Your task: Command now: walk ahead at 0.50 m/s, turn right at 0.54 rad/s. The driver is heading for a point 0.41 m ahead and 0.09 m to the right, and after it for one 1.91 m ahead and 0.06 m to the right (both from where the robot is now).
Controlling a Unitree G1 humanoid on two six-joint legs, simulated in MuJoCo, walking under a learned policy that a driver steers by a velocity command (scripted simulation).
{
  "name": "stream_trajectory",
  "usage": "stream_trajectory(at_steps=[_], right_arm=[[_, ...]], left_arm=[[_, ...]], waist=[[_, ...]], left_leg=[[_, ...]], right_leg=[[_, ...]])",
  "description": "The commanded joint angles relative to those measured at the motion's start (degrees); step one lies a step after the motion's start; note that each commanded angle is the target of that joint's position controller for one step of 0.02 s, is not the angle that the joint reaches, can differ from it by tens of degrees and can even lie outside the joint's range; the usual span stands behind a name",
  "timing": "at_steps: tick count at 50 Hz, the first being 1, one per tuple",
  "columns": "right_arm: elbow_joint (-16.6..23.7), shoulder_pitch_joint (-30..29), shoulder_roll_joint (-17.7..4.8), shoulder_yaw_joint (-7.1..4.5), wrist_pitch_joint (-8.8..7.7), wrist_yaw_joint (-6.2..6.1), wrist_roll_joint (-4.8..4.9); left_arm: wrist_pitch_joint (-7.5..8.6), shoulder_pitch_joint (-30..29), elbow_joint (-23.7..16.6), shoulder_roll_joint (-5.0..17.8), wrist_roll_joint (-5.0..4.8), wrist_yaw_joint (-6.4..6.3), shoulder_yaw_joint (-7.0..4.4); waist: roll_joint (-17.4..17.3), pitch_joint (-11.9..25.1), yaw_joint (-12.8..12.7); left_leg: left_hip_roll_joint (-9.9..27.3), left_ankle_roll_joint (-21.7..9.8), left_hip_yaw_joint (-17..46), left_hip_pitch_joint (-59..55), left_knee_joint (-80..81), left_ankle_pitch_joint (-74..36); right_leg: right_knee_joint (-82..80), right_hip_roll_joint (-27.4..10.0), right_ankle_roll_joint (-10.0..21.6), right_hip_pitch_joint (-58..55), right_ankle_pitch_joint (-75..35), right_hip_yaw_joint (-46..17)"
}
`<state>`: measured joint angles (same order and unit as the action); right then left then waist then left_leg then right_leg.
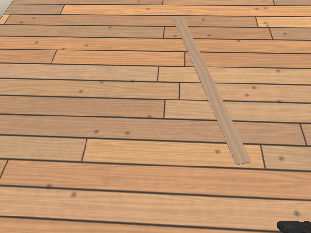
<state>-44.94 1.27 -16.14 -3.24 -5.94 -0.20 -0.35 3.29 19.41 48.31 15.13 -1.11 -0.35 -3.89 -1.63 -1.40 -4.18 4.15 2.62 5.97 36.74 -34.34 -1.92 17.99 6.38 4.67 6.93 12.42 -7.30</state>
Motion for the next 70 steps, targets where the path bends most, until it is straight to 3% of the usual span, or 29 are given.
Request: stream_trajectory(at_steps=[1, 4, 6, 7, 8, 9, 10, 11, 13, 19, 25, 29, 31, 32, 33, 34, 35, 37, 39, 42, 47, 53, 54, 55, 56, 57, 59, 65, 70], right_arm=[[5.27, -6.01, -3.92, -0.6, -1.05, 0.53, 0.71], [5.56, -4.83, -6.31, -1.26, -1.87, 1.04, 0.92], [3.59, 3.29, -8.39, -2.33, -2.46, 0.74, 0.55], [2.53, 11.74, -11.04, -3.16, -2.68, 0.36, -0.46], [1.09, 19.18, -16.21, -4.63, -1.81, 0.05, -1.11], [0.6, 19.5, -12.62, -3.88, -1.22, 0.45, 0.32], [1.87, 16.11, -8.02, -2.63, -0.95, 0.41, 0.62], [2.43, 13.01, -6.52, -2.08, -0.5, 0.33, 0.22], [1.91, 9.32, -4.24, -1.21, -0.27, 0.37, -0.45], [-0.31, 9.95, -7.25, -2.43, -1.05, 0.33, -0.14], [-1.05, 11.01, -9.81, -2.8, 1.19, -0.98, 0.71], [-0.64, 10.15, -12.48, -3.84, 2.71, -1.61, 2.62], [-0.25, 11.36, -10.2, -3.1, 2.93, -1.52, 1.99], [1.36, 16.21, -2.8, -0.86, 2.65, -0.76, -2.4], [1.86, 20.4, -5.29, -0.07, 1.99, 0.2, -0.9], [1.2, 14.74, -10.21, -1.32, 2.12, 0.6, 1.34], [1.95, 11.84, -9.48, -1.03, 2.57, 0.47, 1.95], [0.43, 11.53, -7.74, -0.74, 4.3, -0.55, 0.84], [-1.22, 14.87, -6.14, -0.48, 5.82, -0.88, 0.94], [-2.05, 14.28, -4.42, 0.28, 6.29, -1.43, 0.54], [0.49, 8.67, -7.56, -0.97, 7.64, -1.59, 1.0], [-0.41, 13.76, -6.25, -1.46, 7.48, -0.03, 0.32], [0.14, 14.49, -10.57, -2.47, 7.35, -0.21, -0.18], [1.54, 12.5, -16.56, -3.81, 7.43, -0.75, 0.19], [1.99, 15.15, -14.47, -3.43, 6.53, -0.6, -1.62], [2.21, 14.1, -13.24, -3.11, 5.46, -0.61, -1.95], [3.61, 8.92, -11.29, -2.99, 4.91, -1.03, 0.43], [4.39, 11.19, -11.21, -3.43, 6.57, -2.5, 1.23], [6.21, 9.04, -12.29, -4.04, 7.7, -2.02, 1.22]], left_arm=[[0.17, 1.72, -2.57, 9.53, -0.52, -0.57, -2.4], [-0.48, 1.77, -2.86, 9.63, -0.31, -1.04, -2.61], [-0.74, 0.4, -3.9, 8.22, 0.03, -1.0, -2.18], [-0.52, -0.46, -5.15, 5.36, 0.65, -0.67, -1.08], [0.14, 6.78, -6.49, 1.57, -0.44, -0.55, 0.06], [0.41, 7.82, -6.61, 5.11, -1.1, -0.58, -0.13], [0.21, 3.4, -6.59, 9.85, -1.22, -0.57, -1.4], [-0.19, -0.34, -7.28, 10.03, -0.82, -0.67, -1.64], [-0.71, -2.59, -8.37, 8.37, -0.18, -0.34, -1.98], [-1.88, -5.66, -11.43, 4.55, -0.25, 0.41, -1.25], [-1.29, -14.08, -15.1, 3.18, 0.39, 2.76, -0.67], [-2.0, -10.29, -16.14, 7.13, 0.82, 3.78, -2.55], [-2.1, 1.81, -13.18, 12.58, 1.0, 2.39, -5.18], [-2.58, 1.48, -13.86, 17.99, 1.0, 0.83, -5.61], [-1.96, -1.33, -17.52, 17.87, 1.97, 1.28, -4.58], [-1.96, -3.04, -18.22, 12.47, 2.01, 1.64, -3.29], [-1.73, -5.94, -17.23, 9.29, 1.34, 1.63, -2.1], [-1.62, -9.95, -15.69, 5.11, 1.39, 1.41, -0.37], [-1.18, -12.53, -14.19, 5.51, 3.04, 1.36, -0.31], [-0.72, -13.75, -12.1, 6.14, 3.56, 0.6, -0.64], [-2.65, -13.66, -10.19, 8.96, 2.46, -1.14, -1.65], [-4.2, -14.2, -8.24, 7.97, 0.06, -2.07, -2.06], [-4.32, -12.35, -8.11, 5.99, 0.33, -2.18, -1.86], [-3.89, -14.05, -10.4, 3.84, 2.04, -2.13, -1.41], [-3.65, -20.41, -11.75, 5.24, 2.42, -2.29, -1.71], [-3.72, -19.52, -11.34, 6.21, 1.52, -2.12, -2.31], [-4.2, -16.43, -9.25, 6.75, 1.49, -2.5, -2.81], [-3.18, -18.55, -9.63, 4.41, 0.67, -2.21, -1.95], [-2.57, -17.6, -9.17, 6.0, 0.16, -1.13, -2.09]], waist=[[6.18, 0.41, -0.15], [7.5, 1.04, 1.33], [8.14, 4.78, 5.67], [4.88, 12.1, 9.63], [-10.55, 21.22, 8.38], [-15.73, 21.04, 8.1], [-8.32, 12.5, 9.02], [-3.96, 7.35, 8.44], [-4.25, 1.74, 5.9], [-2.6, 0.46, 5.02], [-2.64, 0.14, 7.25], [-4.52, 3.32, 3.59], [1.29, 9.62, -2.53], [17.45, 14.58, 2.97], [17.3, 27.85, 3.16], [7.01, 26.04, -0.33], [5.11, 19.16, 0.89], [2.61, 12.6, 4.22], [5.79, 10.59, 6.88], [7.06, 10.57, 6.3], [7.76, 5.78, 3.81], [6.09, 5.02, 7.02], [-2.91, 4.47, 5.64], [-15.9, 1.45, 3.78], [-14.02, 3.29, 8.92], [-9.32, 4.35, 7.33], [-4.94, 4.62, 4.75], [-5.85, 7.39, 5.76], [-8.53, 6.79, 6.0]], left_leg=[[-3.7, 0.07, -2.15, -9.03, 5.28, -3.91], [-3.76, -1.39, -0.91, -11.09, 8.3, 2.58], [-3.44, -4.09, -2.05, -22.76, 11.21, 4.55], [3.79, -7.53, 3.84, -36.99, 8.94, 6.12], [17.22, -16.47, 26.16, -58.68, 10.86, 14.98], [21.24, -18.23, 39.1, -59.4, 15.63, 26.64], [18.64, -15.47, 31.46, -51.86, 16.98, 29.86], [16.05, -13.3, 23.1, -44.33, 17.83, 24.81], [11.88, -11.94, 12.78, -33.58, 21.19, 15.24], [11.18, -13.78, -0.95, -30.94, 26.31, 1.64], [8.64, -10.53, -13.85, -32.03, 20.78, -18.4], [10.37, -8.36, -14.82, -37.1, 8.89, -30.68], [5.37, -3.72, -17.08, -28.58, -13.15, -19.59], [-1.29, -0.29, -16.62, -9.93, -32.8, 34.57], [-6.76, 0.98, -4.72, -0.1, -47.84, 46.23], [-2.95, 0.28, -0.76, 1.13, -48.23, 39.4], [-0.43, -0.24, -2.02, 2.75, -43.99, 34.95], [3.25, 0.43, -1.45, -4.06, -33.91, 31.15], [2.51, 1.2, -3.23, -14.14, -27.08, 28.26], [1.95, 1.55, -3.99, -19.31, -15.55, 23.15], [1.01, 0.0, -5.71, -15.05, -14.24, 23.49], [-1.88, -4.78, -8.28, -22.34, 5.25, 13.58], [4.97, -8.35, 3.17, -25.21, 12.86, 3.96], [15.56, -17.1, 19.44, -28.9, 15.0, -9.78], [18.07, -22.18, 23.83, -29.32, 17.13, -11.59], [15.61, -20.63, 19.79, -30.02, 16.16, -11.25], [11.25, -15.6, 13.66, -31.4, 13.87, -11.95], [7.35, -14.66, 12.24, -34.95, 11.7, -13.81], [6.55, -15.07, 17.13, -29.84, 11.39, -10.33]], right_leg=[[-3.7, -12.68, 6.97, 5.69, -7.66, -10.43], [1.95, -14.71, 6.07, 0.1, -8.52, -15.37], [9.44, -12.01, 4.12, 0.97, -13.31, -15.16], [22.69, -8.77, 2.25, 6.88, -10.33, -11.44], [42.03, -0.46, -2.19, 26.29, 8.85, -2.91], [52.0, -3.53, -2.76, 36.01, 21.81, -2.56], [55.53, -6.48, -2.95, 38.92, 17.36, -3.2], [55.4, -8.63, -3.3, 37.91, 12.92, -0.95], [50.49, -11.89, -3.49, 34.4, 7.67, -0.19], [40.66, -14.03, -4.87, 35.1, -2.69, 1.46], [20.95, -10.25, -4.28, 26.05, -15.61, 8.83], [15.86, -6.28, -0.63, 18.95, -6.46, 11.29], [7.89, -5.17, 3.5, -0.58, -21.68, 8.44], [14.98, -19.72, 9.67, -16.9, -52.38, -9.89], [9.83, -31.4, 22.14, -25.64, -45.98, -32.1], [7.08, -28.03, 18.92, -20.91, -40.33, -24.45], [6.98, -25.16, 15.48, -14.71, -36.49, -16.73], [4.43, -21.15, 11.55, -0.23, -30.63, -9.62], [1.19, -18.85, 10.83, 10.45, -29.96, -3.59], [-0.19, -18.33, 10.1, 12.05, -26.17, 0.86], [-3.45, -21.77, 9.84, 10.08, -2.28, -1.7], [6.42, -19.49, 3.92, 6.95, -8.46, 4.62], [17.51, -14.42, -1.22, 11.51, -3.12, 10.34], [27.3, -3.99, -6.86, 25.4, 13.26, 15.07], [39.33, -2.61, -7.16, 29.87, 24.37, 7.71], [44.96, -4.11, -6.6, 30.73, 22.07, 4.23], [45.23, -5.63, -6.98, 32.0, 15.21, 3.13], [31.47, -4.5, -9.34, 26.85, 7.95, 3.35], [21.02, -3.18, -9.2, 17.71, 8.12, 3.19]])
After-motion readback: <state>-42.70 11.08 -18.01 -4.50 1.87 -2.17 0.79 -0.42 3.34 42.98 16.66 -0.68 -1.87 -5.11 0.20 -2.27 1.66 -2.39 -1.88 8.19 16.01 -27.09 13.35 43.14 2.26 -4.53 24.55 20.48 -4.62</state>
